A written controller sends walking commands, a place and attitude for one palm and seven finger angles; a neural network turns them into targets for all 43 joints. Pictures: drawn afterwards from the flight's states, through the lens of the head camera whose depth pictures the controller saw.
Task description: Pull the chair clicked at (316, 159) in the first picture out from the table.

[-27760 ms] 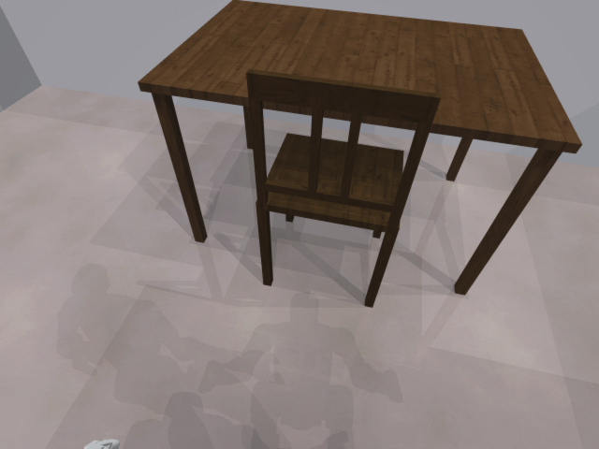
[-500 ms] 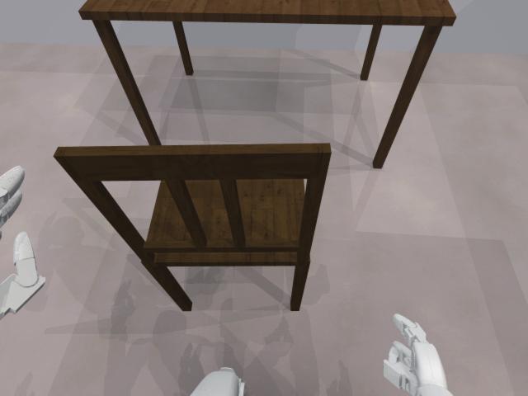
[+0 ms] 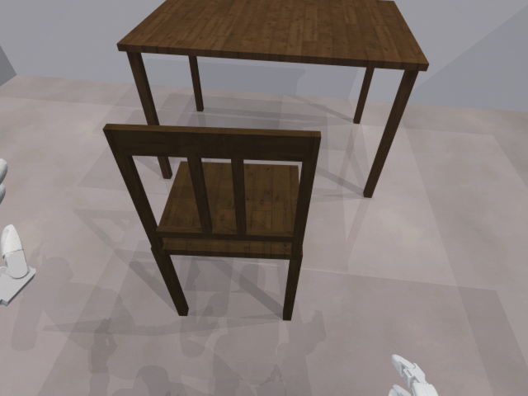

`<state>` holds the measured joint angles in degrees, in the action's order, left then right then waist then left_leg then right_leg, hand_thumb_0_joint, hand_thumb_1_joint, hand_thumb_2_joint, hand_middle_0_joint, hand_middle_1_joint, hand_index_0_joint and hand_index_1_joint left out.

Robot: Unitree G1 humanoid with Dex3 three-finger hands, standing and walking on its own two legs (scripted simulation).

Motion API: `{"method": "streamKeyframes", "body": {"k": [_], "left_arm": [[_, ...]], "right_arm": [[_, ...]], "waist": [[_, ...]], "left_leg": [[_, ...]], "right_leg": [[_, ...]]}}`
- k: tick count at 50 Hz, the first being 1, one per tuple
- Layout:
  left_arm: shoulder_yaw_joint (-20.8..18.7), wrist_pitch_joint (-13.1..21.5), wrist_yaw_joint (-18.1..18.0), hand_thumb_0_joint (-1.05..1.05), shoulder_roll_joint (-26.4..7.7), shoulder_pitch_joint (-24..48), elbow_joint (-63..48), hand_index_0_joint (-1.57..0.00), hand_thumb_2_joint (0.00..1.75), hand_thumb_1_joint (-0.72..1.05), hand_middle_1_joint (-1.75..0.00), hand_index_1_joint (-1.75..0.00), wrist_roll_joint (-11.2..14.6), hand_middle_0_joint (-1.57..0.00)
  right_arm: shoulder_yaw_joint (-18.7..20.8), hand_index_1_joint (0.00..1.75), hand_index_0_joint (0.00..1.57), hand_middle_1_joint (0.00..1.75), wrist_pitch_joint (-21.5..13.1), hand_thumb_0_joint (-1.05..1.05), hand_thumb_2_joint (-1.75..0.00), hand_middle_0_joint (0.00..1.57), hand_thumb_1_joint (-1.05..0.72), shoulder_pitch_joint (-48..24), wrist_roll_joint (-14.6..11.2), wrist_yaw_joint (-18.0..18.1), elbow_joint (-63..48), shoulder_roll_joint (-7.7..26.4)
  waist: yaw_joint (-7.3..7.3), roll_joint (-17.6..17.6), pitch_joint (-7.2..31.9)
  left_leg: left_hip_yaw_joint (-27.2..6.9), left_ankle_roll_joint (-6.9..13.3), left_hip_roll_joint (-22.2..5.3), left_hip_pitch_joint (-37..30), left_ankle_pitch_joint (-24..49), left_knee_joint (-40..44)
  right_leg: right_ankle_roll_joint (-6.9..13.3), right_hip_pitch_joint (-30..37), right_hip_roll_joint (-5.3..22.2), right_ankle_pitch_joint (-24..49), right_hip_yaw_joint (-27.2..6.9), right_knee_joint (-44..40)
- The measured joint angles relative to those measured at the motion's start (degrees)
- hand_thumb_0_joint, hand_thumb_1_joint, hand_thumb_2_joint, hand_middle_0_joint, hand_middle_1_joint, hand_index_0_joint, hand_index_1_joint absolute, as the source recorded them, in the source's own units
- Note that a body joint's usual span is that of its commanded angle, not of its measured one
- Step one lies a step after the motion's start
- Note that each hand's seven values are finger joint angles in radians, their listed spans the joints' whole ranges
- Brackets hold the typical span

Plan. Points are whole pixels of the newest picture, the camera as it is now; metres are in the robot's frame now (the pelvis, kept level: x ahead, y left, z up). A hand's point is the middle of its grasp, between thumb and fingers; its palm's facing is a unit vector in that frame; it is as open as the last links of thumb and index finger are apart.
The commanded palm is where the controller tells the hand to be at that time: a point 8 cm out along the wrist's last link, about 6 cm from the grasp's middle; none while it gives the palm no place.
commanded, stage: stop stepping back and stand still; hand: left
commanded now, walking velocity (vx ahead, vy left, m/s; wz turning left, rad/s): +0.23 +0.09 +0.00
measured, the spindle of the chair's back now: (201, 197) +0.56 +0.19 -0.08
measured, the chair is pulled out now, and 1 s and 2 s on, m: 0.60 0.60 0.60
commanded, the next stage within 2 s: let the arm hang, fingers relaxed in 0.40 s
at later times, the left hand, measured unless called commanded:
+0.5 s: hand (4, 301) +0.17 +0.28 +0.17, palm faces +0.45 -0.75 -0.49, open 7.4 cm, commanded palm none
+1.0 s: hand out of the picture +0.00 +0.18 -0.16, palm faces +0.03 -0.97 -0.23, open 7.1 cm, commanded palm none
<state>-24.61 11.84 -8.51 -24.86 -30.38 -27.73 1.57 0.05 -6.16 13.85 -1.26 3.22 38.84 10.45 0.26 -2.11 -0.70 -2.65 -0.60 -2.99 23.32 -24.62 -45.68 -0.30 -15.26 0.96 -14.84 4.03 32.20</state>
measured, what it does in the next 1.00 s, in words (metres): steps on the spot: left foot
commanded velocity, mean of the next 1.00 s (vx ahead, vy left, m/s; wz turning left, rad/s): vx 0.04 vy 0.00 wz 0.00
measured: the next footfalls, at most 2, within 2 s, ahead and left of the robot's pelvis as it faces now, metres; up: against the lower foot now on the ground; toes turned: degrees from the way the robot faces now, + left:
left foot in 0.12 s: +0.02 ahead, +0.10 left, +0.00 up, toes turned +1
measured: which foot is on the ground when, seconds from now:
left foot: up 0.00-0.10, down 0.12-1.00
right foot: down 0.00-1.00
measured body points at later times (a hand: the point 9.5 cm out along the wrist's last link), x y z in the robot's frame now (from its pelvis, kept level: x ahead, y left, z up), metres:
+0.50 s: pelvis -0.02 +0.00 +0.01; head -0.03 +0.00 +0.46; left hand +0.14 +0.32 +0.20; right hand +0.12 -0.23 -0.08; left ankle -0.02 +0.10 -0.73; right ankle -0.02 -0.12 -0.73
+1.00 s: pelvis -0.03 -0.01 +0.01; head -0.02 +0.00 +0.46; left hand +0.00 +0.24 -0.14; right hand -0.01 -0.25 -0.14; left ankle -0.02 +0.10 -0.73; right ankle -0.02 -0.12 -0.73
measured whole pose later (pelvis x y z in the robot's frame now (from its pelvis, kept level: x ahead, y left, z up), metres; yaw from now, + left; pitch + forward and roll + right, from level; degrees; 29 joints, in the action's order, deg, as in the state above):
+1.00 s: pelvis -0.03 -0.01 +0.01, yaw +2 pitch -1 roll -1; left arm -0.1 -2.0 -1.4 -11.9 -17.0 52.7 -0.8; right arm 0.6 1.0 17.7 0.7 1.4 55.1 10.3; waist -0.6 -0.2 -3.0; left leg -0.4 0.9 0.0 12.7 -14.4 -28.4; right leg 0.6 -11.5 0.6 -12.7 4.9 25.5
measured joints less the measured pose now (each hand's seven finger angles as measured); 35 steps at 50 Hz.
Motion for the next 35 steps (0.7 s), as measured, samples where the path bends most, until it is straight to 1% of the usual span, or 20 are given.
{"method": "streamKeyframes", "body": {"k": [2, 3, 5, 6, 7, 9, 10, 12, 13, 16, 17, 19, 21, 25, 26, 27, 29, 31, 33, 35], "left_arm": [[0.39, -0.60, -0.05, 0.01, 1.19, 0.07, 1.90, -0.21, 0.90, 0.89, -0.30, -0.30, 0.04, -0.21], [0.60, -0.86, -0.09, 0.01, 1.65, -0.11, 2.78, -0.21, 0.90, 0.89, -0.30, -0.30, 0.09, -0.21], [1.12, -1.17, -0.31, 0.01, 2.34, -0.33, 3.96, -0.21, 0.90, 0.89, -0.30, -0.30, -0.11, -0.21], [1.38, -1.19, -0.49, 0.01, 2.47, -0.20, 3.94, -0.21, 0.90, 0.89, -0.30, -0.30, -0.23, -0.21], [1.37, -1.11, -0.68, 0.01, 2.25, 0.25, 3.97, -0.21, 0.90, 0.89, -0.30, -0.30, -0.32, -0.21], [1.08, -1.08, -0.80, 0.01, 1.80, 0.24, 3.41, -0.21, 0.90, 0.89, -0.30, -0.30, -0.58, -0.21], [0.95, -1.00, -0.64, 0.01, 1.61, -0.37, 2.93, -0.21, 0.90, 0.89, -0.30, -0.30, -0.72, -0.21], [1.01, -0.96, -0.20, 0.02, 1.28, -1.55, 1.67, -0.21, 0.90, 0.89, -0.30, -0.30, -1.08, -0.21], [1.05, -0.79, 0.01, 0.02, 0.92, -1.99, 0.76, -0.21, 0.90, 0.89, -0.30, -0.30, -1.20, -0.21], [-0.36, 1.34, 0.20, 0.02, -1.28, -3.06, -2.01, -0.21, 0.90, 0.89, -0.30, -0.30, -1.15, -0.21], [-0.77, 2.14, 0.24, 0.02, -1.41, -2.97, -2.08, -0.21, 0.90, 0.89, -0.30, -0.30, -1.03, -0.21], [-1.35, 3.19, 0.26, 0.01, -1.61, -2.86, -0.96, -0.21, 0.90, 0.89, -0.30, -0.30, -0.75, -0.21], [-1.65, 3.15, 0.15, 0.01, -1.05, -2.88, 0.81, -0.21, 0.90, 0.89, -0.30, -0.30, -0.37, -0.21], [-0.64, 1.66, -0.13, 0.01, 1.73, -2.40, 5.08, -0.21, 0.90, 0.89, -0.30, -0.30, 0.04, -0.21], [0.70, 1.28, 0.62, 0.01, 2.12, -0.91, 7.97, -0.21, 0.90, 0.89, -0.30, -0.30, -0.99, -0.21], [2.97, -0.35, 2.02, 0.01, 2.74, 1.69, 12.64, -0.20, 0.90, 0.89, -0.30, -0.30, -1.88, -0.21], [8.22, -5.81, 4.36, 0.00, 5.67, 6.97, 24.66, -0.20, 0.90, 0.90, -0.30, -0.30, -2.78, -0.20], [13.12, -10.63, 5.74, 0.00, 9.30, 10.77, 37.93, -0.19, 0.90, 0.90, -0.30, -0.30, -3.18, -0.19], [17.60, -13.76, 6.70, 0.00, 12.41, 12.81, 49.51, -0.19, 0.90, 0.91, -0.30, -0.30, -3.43, -0.19], [21.46, -15.41, 7.43, 0.01, 15.03, 13.28, 58.38, -0.19, 0.90, 0.91, -0.30, -0.30, -3.41, -0.19]], "right_arm": [[-0.05, 0.30, 0.20, 0.30, 1.15, 0.01, -0.90, 0.21, -0.90, 1.11, 0.10, 0.16, 1.01, 0.55], [-0.06, 0.30, 0.20, 0.30, 1.59, 0.01, -0.90, 0.21, -0.90, 1.79, 0.09, 0.35, 1.11, 0.91], [0.14, 0.30, 0.20, 0.30, 1.57, 0.01, -0.90, 0.21, -0.90, 3.13, 0.15, 1.02, 0.56, 2.00], [0.45, 0.30, 0.20, 0.30, 1.07, 0.01, -0.90, 0.21, -0.90, 3.59, 0.21, 1.38, 0.06, 2.66], [0.82, 0.30, 0.20, 0.30, 0.57, 0.01, -0.90, 0.21, -0.90, 3.35, 0.28, 1.70, 0.27, 2.54], [1.24, 0.30, 0.20, 0.30, -0.20, 0.01, -0.90, 0.20, -0.90, 3.16, 0.18, 1.73, 0.01, 1.86], [1.39, 0.30, 0.20, 0.30, -0.73, 0.01, -0.90, 0.20, -0.90, 3.34, 0.33, 1.60, -0.23, 1.62], [1.79, 0.30, 0.20, 0.30, -1.75, 0.01, -0.90, 0.20, -0.90, 3.98, 0.51, 1.24, -0.78, 1.36], [1.87, 0.30, 0.20, 0.30, -2.27, 0.01, -0.90, 0.20, -0.90, 4.37, 0.37, 1.03, -1.06, 1.33], [1.43, 0.30, 0.20, 0.30, -3.20, 0.01, -0.90, 0.20, -0.90, 4.38, 0.12, 0.41, -1.25, 1.14], [1.31, 0.30, 0.20, 0.30, -3.11, 0.01, -0.90, 0.20, -0.90, 3.63, 0.08, 0.27, -0.75, 1.19], [1.13, 0.30, 0.20, 0.30, -2.70, 0.01, -0.90, 0.20, -0.90, 2.59, -0.02, 0.21, 0.00, 1.08], [0.99, 0.30, 0.20, 0.30, -2.09, 0.01, -0.90, 0.20, -0.90, 2.09, -0.26, 0.20, 0.04, 0.87], [0.66, 0.30, 0.20, 0.30, -1.54, 0.01, -0.90, 0.20, -0.90, 1.18, -0.30, 0.66, -0.05, 0.69], [1.01, 0.30, 0.20, 0.30, -2.00, 0.01, -0.90, 0.20, -0.90, 0.94, 0.11, -0.30, 0.49, 0.94], [1.46, 0.30, 0.20, 0.30, -1.66, 0.01, -0.90, 0.20, -0.90, 0.40, 0.57, -1.36, 1.39, 1.39], [1.83, 0.30, 0.20, 0.30, 0.49, 0.01, -0.90, 0.20, -0.90, -1.23, 1.32, -2.49, 3.65, 2.21], [1.58, 0.30, 0.20, 0.30, 2.66, 0.01, -0.90, 0.20, -0.90, -2.48, 1.99, -2.97, 5.38, 2.37], [0.95, 0.30, 0.20, 0.30, 4.16, 0.01, -0.90, 0.20, -0.91, -3.02, 2.37, -3.22, 6.51, 1.59], [0.07, 0.30, 0.20, 0.30, 5.00, 0.01, -0.90, 0.20, -0.91, -2.86, 2.48, -3.29, 7.59, 0.22]], "waist": [[-0.11, 1.32, 1.82], [-0.46, 1.79, 2.77], [-1.45, 1.60, 4.13], [-2.04, 1.06, 4.22], [-2.39, 2.09, 3.32], [-2.19, 4.55, 1.39], [-2.31, 5.00, 1.20], [-2.91, 4.50, 1.34], [-3.03, 3.95, 1.46], [-2.34, 3.36, 1.40], [-2.03, 2.51, 0.86], [-1.77, 1.22, 0.58], [-1.20, 0.67, 1.10], [-0.49, 0.08, 1.73], [-0.40, -0.07, 2.23], [-0.21, -0.32, 2.66], [-0.08, -1.03, 3.00], [-0.43, -1.37, 2.91], [-1.01, -0.35, 1.89], [-1.52, 1.90, 0.47]], "left_leg": [[2.07, 0.68, 1.93, -1.10, 0.16, -3.72], [3.13, 1.06, 2.43, -2.71, 0.12, -2.51], [4.22, 1.81, 2.60, -7.36, -0.63, 5.60], [3.84, 2.31, 2.48, -9.57, -0.53, 10.97], [3.97, 2.96, 3.05, -10.05, 3.48, 12.94], [5.08, 3.39, 4.07, -10.92, 6.80, 13.66], [5.29, 3.38, 4.14, -11.12, 7.34, 14.12], [4.66, 3.25, 3.86, -11.16, 7.92, 14.99], [4.15, 3.18, 3.66, -10.91, 8.07, 15.12], [3.60, 2.85, 3.53, -9.04, 7.54, 13.34], [3.40, 2.70, 2.91, -8.78, 7.21, 12.66], [2.97, 2.47, 2.25, -8.73, 7.16, 12.64], [3.28, 2.39, 2.18, -8.83, 7.39, 13.31], [4.03, 2.35, 2.29, -9.78, 7.88, 15.25], [3.86, 2.37, 2.57, -8.88, 7.93, 14.91], [3.59, 2.43, 3.06, -7.76, 7.78, 14.08], [3.27, 2.61, 3.93, -6.39, 7.31, 12.65], [3.19, 2.79, 4.47, -5.72, 6.87, 11.69], [3.30, 2.79, 4.82, -6.02, 6.71, 11.43], [3.45, 2.61, 5.01, -7.06, 6.90, 12.00]], "right_leg": [[0.23, -0.51, 0.96, 0.45, -0.98, -0.67], [0.28, -0.70, 1.38, 0.54, -0.97, -1.14], [0.06, -1.47, 1.40, -0.30, -0.07, -1.33], [-0.15, -2.14, 1.04, -0.58, 0.65, -0.87], [-0.24, -2.61, 1.44, -0.95, 0.36, 0.16], [0.12, -3.22, 1.67, -4.74, -1.62, 3.10], [0.12, -3.70, 1.48, -7.06, -1.79, 5.26], [0.18, -3.19, 0.85, -8.44, -1.17, 7.05], [0.17, -1.96, 0.58, -7.58, -0.70, 5.39], [0.24, 2.81, 0.31, -0.36, -0.40, -4.60], [0.02, 3.12, -0.31, 1.78, -0.23, -5.52], [-0.17, 3.43, -0.98, 2.46, 0.17, -6.23], [-0.09, 3.08, -1.03, 1.93, -0.14, -6.16], [-0.13, 3.25, -0.94, 1.82, -0.90, -6.92], [-0.13, 2.20, -0.64, 1.54, -0.73, -5.99], [-0.19, 0.83, -0.10, 0.77, -0.46, -4.27], [-0.37, -0.95, 0.85, -0.84, -0.15, -1.40], [-0.55, -1.92, 1.45, -1.88, -0.09, 0.43], [-0.40, -2.07, 1.83, -2.54, -0.22, 1.64], [-0.15, -1.55, 2.03, -2.88, -0.40, 2.11]]}}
